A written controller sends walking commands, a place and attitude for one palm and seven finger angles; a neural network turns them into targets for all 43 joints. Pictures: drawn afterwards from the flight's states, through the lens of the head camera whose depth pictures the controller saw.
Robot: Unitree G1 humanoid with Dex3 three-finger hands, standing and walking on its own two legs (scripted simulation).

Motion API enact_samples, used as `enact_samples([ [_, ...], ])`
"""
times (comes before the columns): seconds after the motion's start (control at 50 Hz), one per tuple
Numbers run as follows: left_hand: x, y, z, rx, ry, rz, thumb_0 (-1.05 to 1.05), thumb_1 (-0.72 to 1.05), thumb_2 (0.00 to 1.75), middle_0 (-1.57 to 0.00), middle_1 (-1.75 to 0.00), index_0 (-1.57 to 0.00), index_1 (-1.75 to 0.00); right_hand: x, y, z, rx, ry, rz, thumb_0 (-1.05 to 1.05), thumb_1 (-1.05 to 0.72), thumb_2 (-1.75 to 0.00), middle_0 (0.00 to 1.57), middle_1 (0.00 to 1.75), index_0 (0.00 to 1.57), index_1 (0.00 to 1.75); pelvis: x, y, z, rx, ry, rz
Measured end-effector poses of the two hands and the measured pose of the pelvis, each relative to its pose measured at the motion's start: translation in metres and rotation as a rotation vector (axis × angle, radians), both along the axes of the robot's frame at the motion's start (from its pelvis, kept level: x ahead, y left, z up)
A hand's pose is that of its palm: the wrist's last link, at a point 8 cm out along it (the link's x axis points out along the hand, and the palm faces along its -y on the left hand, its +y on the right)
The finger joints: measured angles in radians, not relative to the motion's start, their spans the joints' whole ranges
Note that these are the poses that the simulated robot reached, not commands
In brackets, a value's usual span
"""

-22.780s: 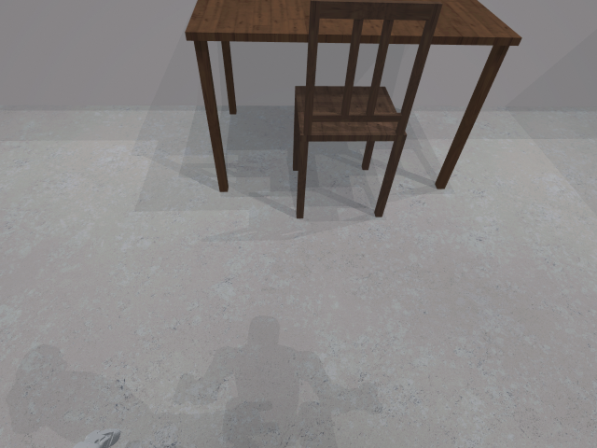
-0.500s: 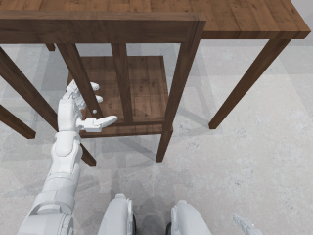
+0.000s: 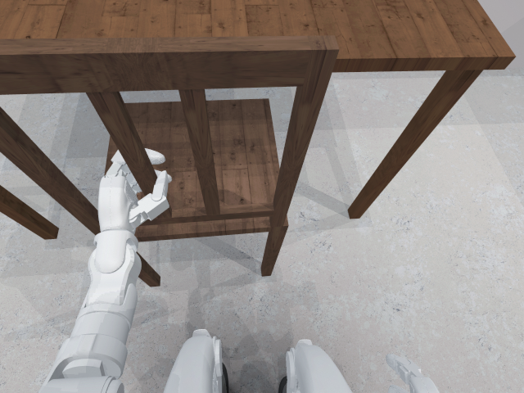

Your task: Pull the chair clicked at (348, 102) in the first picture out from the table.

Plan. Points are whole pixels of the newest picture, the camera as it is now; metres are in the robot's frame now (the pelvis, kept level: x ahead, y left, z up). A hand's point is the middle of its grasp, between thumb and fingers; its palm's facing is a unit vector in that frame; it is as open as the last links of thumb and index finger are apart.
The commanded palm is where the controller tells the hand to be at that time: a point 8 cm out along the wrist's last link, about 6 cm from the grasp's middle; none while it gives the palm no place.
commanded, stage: hook a spindle and tug to test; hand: left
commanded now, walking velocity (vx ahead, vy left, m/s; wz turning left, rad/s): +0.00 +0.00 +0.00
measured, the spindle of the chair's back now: (142, 169) +0.43 +0.18 +0.04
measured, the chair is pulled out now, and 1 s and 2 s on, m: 0.00 0.07 0.20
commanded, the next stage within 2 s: step backward, pulling the chair out in 0.38 s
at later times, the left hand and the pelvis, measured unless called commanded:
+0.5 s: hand (162, 213) +0.37 +0.15 +0.01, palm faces +0.10 -1.00 -0.02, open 5.6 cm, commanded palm +0.35 +0.19 +0.02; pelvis +0.01 -0.01 +0.00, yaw +1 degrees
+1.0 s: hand (164, 228) +0.34 +0.14 +0.03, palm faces +0.03 -0.99 -0.13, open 5.5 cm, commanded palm +0.31 +0.18 +0.03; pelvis +0.00 +0.00 +0.10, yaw +0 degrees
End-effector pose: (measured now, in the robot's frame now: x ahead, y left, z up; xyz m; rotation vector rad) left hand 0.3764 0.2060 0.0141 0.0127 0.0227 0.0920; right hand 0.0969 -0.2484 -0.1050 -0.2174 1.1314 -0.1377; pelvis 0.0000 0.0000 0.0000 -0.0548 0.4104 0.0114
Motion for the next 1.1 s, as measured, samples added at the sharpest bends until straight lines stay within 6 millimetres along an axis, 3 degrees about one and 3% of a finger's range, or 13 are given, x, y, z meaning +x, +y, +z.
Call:
enact_samples([
  [0.52, -0.030, -0.007, 0.003, 0.013, 0.027, 0.009, 0.02, 0.68, 0.75, -0.41, -1.41, -0.41, -1.45, 0.045, 0.001, 0.003, 0.016, -0.057, 0.042, 0.00, -0.90, -0.90, 0.20, 0.30, 0.20, 0.29, 0.011, -0.006, 0.005, 0.013, -0.029, 0.014],
  [0.62, -0.030, -0.005, 0.024, 0.122, 0.261, 0.016, 0.06, 0.67, 0.75, -0.38, -1.27, -0.40, -1.45, 0.040, 0.010, 0.041, 0.023, -0.045, -0.043, 0.01, -0.91, -0.90, 0.20, 0.30, 0.20, 0.29, 0.018, -0.005, 0.045, 0.031, -0.144, 0.016],
  [0.68, -0.033, -0.006, 0.030, 0.085, 0.359, 0.042, 0.07, 0.67, 0.75, -0.33, -1.18, -0.43, -1.45, 0.038, 0.012, 0.063, 0.017, -0.042, -0.065, 0.00, -0.90, -0.90, 0.20, 0.30, 0.20, 0.29, 0.026, -0.003, 0.067, 0.033, -0.171, 0.012],
  [0.8, -0.031, -0.010, 0.035, 0.082, 0.436, 0.013, 0.09, 0.67, 0.74, -0.32, -1.14, -0.47, -1.45, 0.028, -0.001, 0.089, -0.062, 0.003, -0.061, 0.00, -0.90, -0.90, 0.20, 0.30, 0.20, 0.29, 0.024, -0.001, 0.091, 0.022, -0.227, 0.013],
  [0.94, -0.042, -0.014, 0.036, 0.093, 0.459, -0.025, 0.08, 0.67, 0.73, -0.30, -1.15, -0.49, -1.45, 0.006, -0.015, 0.100, -0.097, 0.007, -0.089, 0.00, -0.90, -0.90, 0.20, 0.30, 0.20, 0.29, 0.006, 0.000, 0.099, 0.025, -0.282, -0.004],
  [1.1, -0.083, -0.027, 0.037, 0.090, 0.476, -0.020, 0.07, 0.68, 0.72, -0.27, -1.15, -0.50, -1.45, -0.021, -0.012, 0.093, -0.046, 0.007, -0.105, 0.00, -0.90, -0.90, 0.20, 0.30, 0.20, 0.29, -0.017, -0.008, 0.103, 0.021, -0.324, -0.015],
])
